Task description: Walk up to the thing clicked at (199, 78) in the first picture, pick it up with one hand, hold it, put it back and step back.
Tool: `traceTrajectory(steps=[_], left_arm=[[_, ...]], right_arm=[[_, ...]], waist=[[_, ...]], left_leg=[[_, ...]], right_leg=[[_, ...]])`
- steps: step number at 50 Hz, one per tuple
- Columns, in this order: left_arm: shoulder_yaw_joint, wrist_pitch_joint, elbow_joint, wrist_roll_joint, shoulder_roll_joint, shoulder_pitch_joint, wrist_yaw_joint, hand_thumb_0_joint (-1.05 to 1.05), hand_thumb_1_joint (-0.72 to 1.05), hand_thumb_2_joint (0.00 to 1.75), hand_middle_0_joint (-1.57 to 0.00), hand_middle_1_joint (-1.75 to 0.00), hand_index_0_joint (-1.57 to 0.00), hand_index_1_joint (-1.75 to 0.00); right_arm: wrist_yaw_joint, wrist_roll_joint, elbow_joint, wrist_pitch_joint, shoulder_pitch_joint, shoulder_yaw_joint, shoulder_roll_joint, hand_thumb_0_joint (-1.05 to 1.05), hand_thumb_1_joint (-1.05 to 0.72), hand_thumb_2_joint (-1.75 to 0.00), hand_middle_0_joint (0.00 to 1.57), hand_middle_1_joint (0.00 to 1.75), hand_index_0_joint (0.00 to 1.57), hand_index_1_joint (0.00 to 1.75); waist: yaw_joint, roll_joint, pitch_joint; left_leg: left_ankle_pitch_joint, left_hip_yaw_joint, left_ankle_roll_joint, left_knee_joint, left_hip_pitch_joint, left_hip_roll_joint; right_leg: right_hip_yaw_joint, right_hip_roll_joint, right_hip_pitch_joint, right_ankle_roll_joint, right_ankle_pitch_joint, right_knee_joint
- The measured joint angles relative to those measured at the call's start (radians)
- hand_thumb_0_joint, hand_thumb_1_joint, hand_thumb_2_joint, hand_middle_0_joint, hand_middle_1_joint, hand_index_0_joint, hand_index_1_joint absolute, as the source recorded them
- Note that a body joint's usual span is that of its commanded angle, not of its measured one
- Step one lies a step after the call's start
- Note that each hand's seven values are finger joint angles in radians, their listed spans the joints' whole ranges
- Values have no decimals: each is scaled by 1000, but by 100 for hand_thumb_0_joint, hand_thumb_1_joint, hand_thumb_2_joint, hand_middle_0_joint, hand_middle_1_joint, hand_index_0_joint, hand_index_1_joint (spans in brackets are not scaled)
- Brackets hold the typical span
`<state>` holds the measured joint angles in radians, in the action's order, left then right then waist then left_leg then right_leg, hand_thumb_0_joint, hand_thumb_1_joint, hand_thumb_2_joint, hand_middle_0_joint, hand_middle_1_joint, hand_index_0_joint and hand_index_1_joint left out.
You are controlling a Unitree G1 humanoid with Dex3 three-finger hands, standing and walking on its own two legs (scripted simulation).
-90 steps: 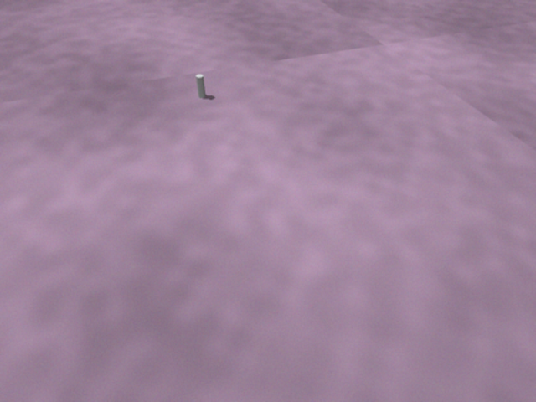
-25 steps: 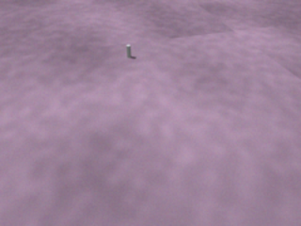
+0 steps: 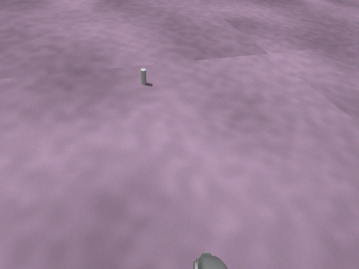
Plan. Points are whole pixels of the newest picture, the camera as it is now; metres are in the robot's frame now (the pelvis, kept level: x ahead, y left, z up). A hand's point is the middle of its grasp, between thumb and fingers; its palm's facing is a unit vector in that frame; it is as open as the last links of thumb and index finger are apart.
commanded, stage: walk up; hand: left
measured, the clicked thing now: (143, 76) +1.96 +0.16 -0.70
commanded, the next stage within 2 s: none
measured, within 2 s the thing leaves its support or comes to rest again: neither
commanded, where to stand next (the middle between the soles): +1.63 -0.05 m, yaw +1 degrees
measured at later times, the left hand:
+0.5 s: hand (91, 189) +0.39 +0.23 -0.13, palm faces +0.02 -0.93 -0.36, open 7.4 cm
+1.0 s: hand (102, 118) +0.72 +0.25 -0.14, palm faces -0.08 -0.94 -0.32, open 7.4 cm
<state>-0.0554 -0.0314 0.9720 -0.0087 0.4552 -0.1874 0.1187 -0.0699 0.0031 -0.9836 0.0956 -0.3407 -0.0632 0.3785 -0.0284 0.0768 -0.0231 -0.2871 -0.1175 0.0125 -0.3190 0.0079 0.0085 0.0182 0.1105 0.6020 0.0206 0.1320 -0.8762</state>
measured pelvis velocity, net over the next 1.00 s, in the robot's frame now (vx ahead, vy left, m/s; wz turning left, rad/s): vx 0.63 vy -0.01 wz -0.01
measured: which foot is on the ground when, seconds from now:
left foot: down 0.00-0.22, up 0.24-0.62, down 0.64-1.00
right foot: up 0.00-0.16, down 0.18-0.68, up 0.70-1.00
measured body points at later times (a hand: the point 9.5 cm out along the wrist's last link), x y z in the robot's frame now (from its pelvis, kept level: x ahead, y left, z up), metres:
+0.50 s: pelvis +0.33 -0.04 +0.00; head +0.35 -0.05 +0.45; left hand +0.39 +0.28 -0.11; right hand +0.45 -0.36 -0.11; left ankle +0.43 +0.12 -0.69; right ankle +0.30 -0.14 -0.74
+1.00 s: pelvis +0.63 -0.01 +0.00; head +0.64 +0.00 +0.45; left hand +0.73 +0.30 -0.12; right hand +0.65 -0.34 -0.10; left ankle +0.58 +0.10 -0.74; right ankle +0.76 -0.18 -0.69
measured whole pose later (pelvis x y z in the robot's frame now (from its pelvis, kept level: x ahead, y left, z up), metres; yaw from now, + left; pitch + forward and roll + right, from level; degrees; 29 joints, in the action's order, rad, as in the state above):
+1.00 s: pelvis +0.63 -0.01 +0.00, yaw +0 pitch -2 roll +1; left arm -0.05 -0.04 0.89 -0.01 0.44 -0.23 0.09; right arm -0.06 0.00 -0.89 0.10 -0.35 -0.05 0.39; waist -0.03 0.06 -0.06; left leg -0.29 -0.13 0.01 -0.39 -0.06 0.02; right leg 0.01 0.12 0.56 0.00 0.16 -0.79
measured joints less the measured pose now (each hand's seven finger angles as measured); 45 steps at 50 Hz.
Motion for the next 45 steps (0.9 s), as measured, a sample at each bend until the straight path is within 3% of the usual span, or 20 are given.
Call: traceTrajectory(steps=[5,9,11,12,15,17,20,23,27,31,33,34,35,37,39,45], left_arm=[[1,17,-5,-6,-10,46,6,1,90,90,-20,-30,-20,-30],[0,10,-21,-2,-26,97,0,1,90,90,-20,-30,-20,-30],[-7,-5,-32,-1,-63,128,-14,1,90,90,-20,-30,-20,-30],[-8,-17,-46,-4,-70,135,-17,1,90,90,-20,-30,-20,-30],[-10,-39,-80,9,-88,125,-35,1,90,90,-20,-30,-20,-30],[-2,-45,-89,16,-100,92,-48,1,90,90,-20,-30,-20,-30],[2,-53,-79,17,-98,23,-57,1,90,90,-20,-30,-21,-30],[4,-55,-61,13,-84,-40,-57,1,90,90,-21,-30,-21,-30],[-2,-55,-53,0,-52,-95,-48,1,90,90,-21,-30,-21,-30],[-12,-52,-54,-2,-9,-123,-47,1,90,90,-20,-30,-21,-30],[-17,-41,-46,-2,14,-132,-55,1,90,90,-20,-30,-21,-30],[-20,-33,-40,1,20,-127,-64,1,90,90,-20,-30,-21,-30],[-20,-25,-40,6,12,-124,-72,1,90,90,-20,-30,-20,-30],[-3,-17,-40,15,-11,-119,-82,1,90,90,-20,-30,-20,-30],[16,-18,-37,16,-20,-113,-80,1,90,90,-20,-30,-20,-30],[15,-25,-79,19,-18,-74,-50,1,90,90,-20,-30,-20,-30]], right_arm=[[5,1,4,0,-47,-4,12,0,-90,-90,21,30,21,30],[18,12,11,-12,-73,-9,30,0,-90,-90,21,30,21,30],[30,20,2,-28,-46,-15,49,1,-90,-90,21,30,21,30],[35,15,7,-34,-33,-13,43,1,-90,-90,21,30,21,30],[40,-1,20,-31,6,9,23,1,-90,-90,21,30,20,30],[36,-9,30,-27,37,14,27,1,-90,-90,21,30,20,30],[26,-5,72,-25,84,9,39,1,-90,-90,21,30,20,30],[9,4,107,-28,128,-5,53,0,-90,-90,21,30,20,30],[-15,13,121,-36,160,-16,58,0,-90,-90,21,30,20,30],[-27,19,109,-34,175,-15,46,0,-90,-90,21,30,20,30],[-22,26,104,-24,177,-17,29,0,-90,-90,21,30,20,30],[-17,35,104,-17,183,-16,15,0,-90,-90,21,30,20,30],[-13,43,115,-9,186,-14,12,0,-90,-90,21,30,20,30],[-4,32,134,1,182,-12,6,0,-90,-90,21,30,20,30],[7,17,140,2,162,-5,-9,0,-90,-90,21,30,21,30],[18,-3,116,4,47,15,-15,0,-90,-90,21,30,21,30]], waist=[[-17,-25,-12],[-34,-61,-10],[-22,-141,-42],[-17,-148,-55],[8,-107,-71],[26,-103,-68],[47,-107,-54],[54,-123,-45],[62,-125,-33],[89,-96,-27],[88,-49,-23],[86,-12,-34],[81,-4,-44],[60,-24,-56],[41,-26,-60],[16,-8,-49]], left_leg=[[-70,3,-23,61,116,-7],[-188,21,-54,12,166,19],[-248,29,-32,-176,127,99],[-222,54,-10,-342,67,111],[-168,115,10,-770,-149,49],[-103,129,26,-880,-277,37],[-21,140,34,-831,-425,56],[58,154,14,-709,-533,87],[149,115,-14,-439,-585,114],[229,80,-7,-256,-528,102],[213,58,8,-259,-492,64],[172,36,15,-294,-485,39],[130,25,20,-330,-483,34],[76,26,29,-351,-453,46],[66,18,26,-298,-381,48],[45,4,20,-135,-182,24]], right_leg=[[-39,11,-7,-24,-101,232],[-81,-23,-80,-58,-100,334],[-117,-84,-96,-56,-34,268],[-125,-91,-105,-58,9,234],[-113,-69,-179,-64,84,225],[-113,-70,-263,-62,92,289],[-105,-88,-372,-60,104,375],[-107,-114,-459,-61,133,430],[-125,-135,-556,-51,185,484],[-128,-138,-622,-29,289,456],[-124,-101,-626,-26,373,368],[-112,-63,-596,-41,393,262],[-79,-61,-541,-52,390,118],[-25,-107,-414,-71,373,-143],[5,-121,-301,-71,310,-274],[30,-44,-85,-33,160,-169]])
